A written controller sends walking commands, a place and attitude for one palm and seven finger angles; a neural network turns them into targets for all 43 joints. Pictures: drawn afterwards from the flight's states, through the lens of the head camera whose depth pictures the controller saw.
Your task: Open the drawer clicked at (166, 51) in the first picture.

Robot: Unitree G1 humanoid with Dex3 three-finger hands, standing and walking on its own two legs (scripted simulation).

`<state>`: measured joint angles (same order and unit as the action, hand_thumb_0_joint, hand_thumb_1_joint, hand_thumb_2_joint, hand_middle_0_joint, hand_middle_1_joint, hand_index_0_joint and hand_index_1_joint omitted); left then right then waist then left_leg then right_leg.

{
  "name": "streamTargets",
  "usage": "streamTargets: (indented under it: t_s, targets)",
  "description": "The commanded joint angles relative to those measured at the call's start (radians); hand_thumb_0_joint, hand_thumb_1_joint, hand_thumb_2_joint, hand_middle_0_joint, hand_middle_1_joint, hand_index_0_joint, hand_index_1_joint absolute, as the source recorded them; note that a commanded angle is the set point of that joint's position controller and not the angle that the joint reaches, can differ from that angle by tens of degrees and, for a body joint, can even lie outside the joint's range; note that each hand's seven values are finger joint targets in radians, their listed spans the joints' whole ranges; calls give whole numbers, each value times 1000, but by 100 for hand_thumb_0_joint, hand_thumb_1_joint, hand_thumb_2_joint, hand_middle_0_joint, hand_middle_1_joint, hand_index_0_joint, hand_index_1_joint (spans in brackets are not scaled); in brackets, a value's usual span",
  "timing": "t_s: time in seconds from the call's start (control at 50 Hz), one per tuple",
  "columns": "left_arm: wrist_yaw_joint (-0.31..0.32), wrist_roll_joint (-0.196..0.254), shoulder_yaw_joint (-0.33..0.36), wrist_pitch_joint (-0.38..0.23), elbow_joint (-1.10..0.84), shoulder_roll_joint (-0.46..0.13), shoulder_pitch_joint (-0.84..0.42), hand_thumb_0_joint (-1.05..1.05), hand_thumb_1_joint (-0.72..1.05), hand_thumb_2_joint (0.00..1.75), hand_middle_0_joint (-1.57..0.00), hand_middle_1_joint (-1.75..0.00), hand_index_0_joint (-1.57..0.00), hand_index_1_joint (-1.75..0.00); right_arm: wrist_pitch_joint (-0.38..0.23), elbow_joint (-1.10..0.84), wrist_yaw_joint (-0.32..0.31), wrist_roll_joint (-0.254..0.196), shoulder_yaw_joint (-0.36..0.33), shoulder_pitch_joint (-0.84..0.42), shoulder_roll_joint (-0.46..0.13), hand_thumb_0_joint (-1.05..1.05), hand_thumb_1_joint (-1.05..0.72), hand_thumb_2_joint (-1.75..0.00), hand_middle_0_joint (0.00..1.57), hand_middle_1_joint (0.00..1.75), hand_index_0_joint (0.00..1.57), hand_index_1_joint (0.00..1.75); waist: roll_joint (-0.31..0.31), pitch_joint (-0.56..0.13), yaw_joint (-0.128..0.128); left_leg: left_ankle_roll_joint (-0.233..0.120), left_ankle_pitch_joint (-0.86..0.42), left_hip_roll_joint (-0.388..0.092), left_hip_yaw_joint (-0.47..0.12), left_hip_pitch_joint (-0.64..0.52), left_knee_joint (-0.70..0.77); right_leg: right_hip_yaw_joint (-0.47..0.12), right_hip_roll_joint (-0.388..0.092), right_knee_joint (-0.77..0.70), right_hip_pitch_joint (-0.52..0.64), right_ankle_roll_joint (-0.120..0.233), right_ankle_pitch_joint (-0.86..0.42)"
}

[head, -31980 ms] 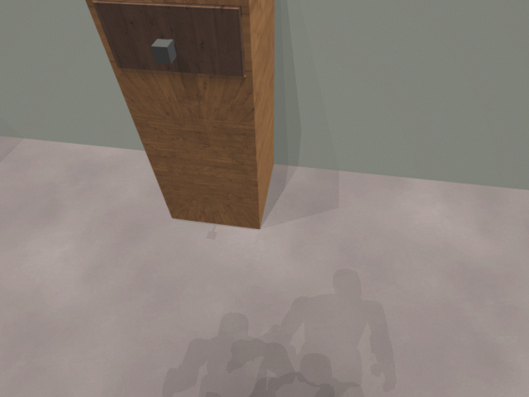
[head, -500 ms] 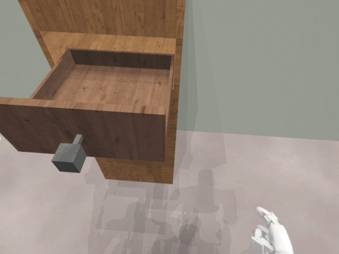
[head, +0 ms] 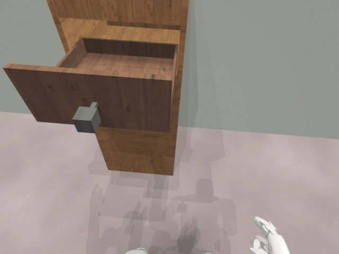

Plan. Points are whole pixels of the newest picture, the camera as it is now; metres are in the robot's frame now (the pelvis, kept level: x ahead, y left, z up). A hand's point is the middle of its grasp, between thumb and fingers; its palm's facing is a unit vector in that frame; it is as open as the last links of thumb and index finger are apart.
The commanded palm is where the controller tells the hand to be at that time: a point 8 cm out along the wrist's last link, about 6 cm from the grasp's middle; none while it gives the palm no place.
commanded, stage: step back with the hand held close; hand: left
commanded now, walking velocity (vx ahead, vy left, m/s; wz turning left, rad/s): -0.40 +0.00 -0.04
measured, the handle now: (90, 114) +0.40 +0.22 +0.12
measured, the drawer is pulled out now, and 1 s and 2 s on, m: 0.30 0.30 0.30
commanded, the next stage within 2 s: stop stepping back and stand still in 0.24 s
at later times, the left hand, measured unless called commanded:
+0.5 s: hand out of the picture +0.11 +0.19 +0.32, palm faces +0.51 -0.71 -0.48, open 7.4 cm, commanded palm +0.05 +0.25 +0.31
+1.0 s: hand out of the picture +0.00 +0.24 +0.32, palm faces +0.60 -0.76 -0.24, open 7.4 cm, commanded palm -0.05 +0.28 +0.31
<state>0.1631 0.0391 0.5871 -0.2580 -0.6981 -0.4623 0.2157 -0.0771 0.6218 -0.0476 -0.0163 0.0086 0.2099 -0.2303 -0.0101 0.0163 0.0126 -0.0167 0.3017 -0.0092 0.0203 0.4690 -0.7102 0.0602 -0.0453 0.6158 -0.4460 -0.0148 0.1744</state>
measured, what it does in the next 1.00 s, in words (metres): walks backwards: right foot, then left foot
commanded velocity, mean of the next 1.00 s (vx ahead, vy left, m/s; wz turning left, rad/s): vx -0.01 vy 0.01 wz -0.01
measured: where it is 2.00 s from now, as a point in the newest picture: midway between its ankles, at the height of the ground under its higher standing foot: outside the picture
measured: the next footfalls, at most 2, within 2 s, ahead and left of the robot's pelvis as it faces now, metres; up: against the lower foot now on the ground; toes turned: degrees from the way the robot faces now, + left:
right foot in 0.28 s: -0.16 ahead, -0.10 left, +0.00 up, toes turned -2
left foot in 0.50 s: -0.12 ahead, +0.10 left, +0.00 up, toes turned +2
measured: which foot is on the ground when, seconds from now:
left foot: down 0.00-0.28, up 0.30-0.48, down 0.50-1.00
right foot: down 0.00-0.02, up 0.04-0.26, down 0.28-1.00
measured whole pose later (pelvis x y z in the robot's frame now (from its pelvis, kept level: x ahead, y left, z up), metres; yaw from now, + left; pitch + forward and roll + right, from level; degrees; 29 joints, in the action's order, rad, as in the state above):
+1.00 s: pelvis -0.19 +0.00 +0.01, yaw -2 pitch -3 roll -2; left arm 0.17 0.04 0.56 -0.24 -0.59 -0.46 0.21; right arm -0.06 0.66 -0.07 -0.01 0.02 0.26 -0.23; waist -0.03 -0.08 0.01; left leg -0.05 0.30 -0.02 0.05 0.39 -0.66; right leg 0.08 0.01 0.68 -0.30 0.02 0.43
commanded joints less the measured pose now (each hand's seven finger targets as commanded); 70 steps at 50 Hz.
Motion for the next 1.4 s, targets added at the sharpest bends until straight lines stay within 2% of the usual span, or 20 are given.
streamTargets:
  t_s: [0.0,0.06,0.2,0.24,0.26,0.3,0.34,0.44,0.48,0.54,0.72,0.8,0.88,0.96,0.98,1.04,1.14,1.2,1.24,1.38]
  targets:
    - [15,7,137,-49,-246,-239,-87,0,90,90,-20,-30,-20,-30,-68,-214,-24,12,-60,-121,-129,0,-90,-90,20,30,20,30,-402,-77,-5,-126,491,-331,-419,236,575,-22,92,418,144,-1,301]
    - [13,8,149,-54,-264,-233,-50,0,90,90,-20,-30,-20,-30,-102,-180,1,16,-86,-90,-107,0,-90,-90,20,30,20,30,-186,-167,-2,-139,195,-319,-304,79,463,-94,96,614,87,4,325]
    - [4,54,151,-38,-258,-221,15,0,90,90,-20,-30,-20,-30,-125,-132,20,14,-63,-105,-90,0,-90,-90,20,30,20,30,-259,-174,-5,-48,33,-226,-152,-64,433,32,88,-27,248,37,319]
    - [-11,56,164,-51,-229,-258,-11,0,90,90,-20,-30,-20,-30,-121,-118,24,4,-56,-97,-75,0,-90,-90,20,30,20,30,-24,-160,0,22,24,-129,-75,-115,204,-136,-70,-345,205,106,123]
    - [-6,55,189,-52,-198,-322,-24,0,90,90,-20,-30,-20,-30,-112,-109,17,-9,-52,-103,-64,0,-90,-90,20,30,20,30,212,-142,-1,81,63,-17,24,-91,-83,-383,-290,-434,106,169,-22]
    - [5,48,194,-73,-150,-323,-54,0,90,90,-20,-30,-20,-30,-111,-80,8,-10,-48,-118,-75,0,-90,-90,20,30,20,30,150,-176,-13,79,185,8,-46,83,-368,-248,-319,-285,241,147,-754]
    - [-5,34,204,-39,-136,-288,86,0,90,90,-20,-30,-20,-30,-94,-131,-6,-17,-37,-107,-45,0,-90,-90,20,30,20,30,239,-200,-12,64,110,-13,-17,117,-285,-137,-248,-144,395,118,-956]
    - [0,37,147,-5,-89,-223,133,0,90,90,-20,-30,-20,-30,-68,-136,-31,-3,-22,-74,-84,0,-90,-90,20,30,20,30,83,-174,14,25,-210,1,56,-188,229,-63,-119,-125,337,60,-637]
    - [6,41,130,1,-156,-227,137,0,90,90,-20,-30,-20,-30,-75,-153,-27,-7,-47,-59,-128,0,-90,-90,20,30,20,30,1,-227,6,-27,-654,-144,-68,-334,265,-40,-34,-70,278,-4,-399]
    - [2,30,140,-4,-215,-239,195,0,90,90,-20,-30,-20,-30,-76,-180,-8,-12,-57,-69,-129,0,-90,-90,20,30,20,30,-87,-252,1,-37,-756,-180,-119,-384,233,-34,24,-116,218,5,-120]
    - [24,24,152,-43,-283,-252,154,0,90,90,-20,-30,-20,-30,-79,-171,-20,14,-45,-100,-104,0,-90,-90,20,30,20,30,-94,-88,14,-7,255,-80,-69,-94,307,-147,-25,-312,172,72,411]
    - [29,14,94,-23,-110,-227,8,0,90,90,-20,-30,-20,-30,-63,-128,-33,14,-45,-73,-112,0,-90,-90,20,30,20,30,9,-15,29,0,144,-35,2,-156,36,-290,-144,-393,-24,149,564]
    - [15,5,30,0,47,-208,-104,0,90,90,-20,-30,-20,-30,-53,-107,-29,7,-38,-56,-112,0,-90,-90,20,30,20,30,90,-16,32,-20,102,-45,1,-212,54,-197,-160,-317,-39,131,521]
    - [-2,-4,-4,18,-28,-178,-134,0,90,90,-20,-30,-20,-30,-47,-164,-30,2,-23,-93,-123,0,-90,-90,20,30,20,30,-315,91,25,-116,703,-297,-468,61,608,41,110,267,-11,29,390]
    - [-6,-11,1,16,-77,-192,-174,0,90,90,-20,-30,-20,-30,-60,-178,-24,7,-29,-85,-97,0,-90,-90,20,30,20,30,-274,83,22,-128,676,-323,-513,127,667,8,107,454,36,31,347]
    - [-10,-8,39,-15,-201,-212,-23,0,90,90,-20,-30,-20,-30,-96,-165,-4,17,-46,-101,-94,0,-90,-90,20,30,20,30,-109,-66,-16,-125,383,-276,-335,-53,565,-15,48,354,62,33,281]
    - [4,15,107,-4,-373,-238,154,0,90,90,-20,-30,-20,-30,-75,-189,0,24,-31,-123,-79,0,-90,-90,20,30,20,30,-228,-171,-6,-27,347,-160,-88,35,445,75,71,-89,409,54,300]
    - [12,25,182,6,-302,-320,110,0,90,90,-20,-30,-20,-30,-42,-148,-3,19,-32,-116,-73,0,-90,-90,20,30,20,30,180,-72,-19,29,102,-15,-3,169,-227,-525,-334,-501,267,235,348]
    - [19,30,196,-19,-179,-287,76,0,90,90,-20,-30,-20,-30,-65,-101,-7,8,-44,-60,-71,0,-90,-90,20,30,20,30,94,-174,20,32,52,-39,-18,138,-265,-351,-289,-355,385,198,-76]
    - [-5,21,53,12,59,-187,37,0,90,90,-20,-30,-20,-30,-60,-107,-27,-4,-43,-81,-104,0,-90,-90,20,30,20,30,82,16,10,-20,-17,-43,35,-220,243,-121,-139,-299,115,81,163]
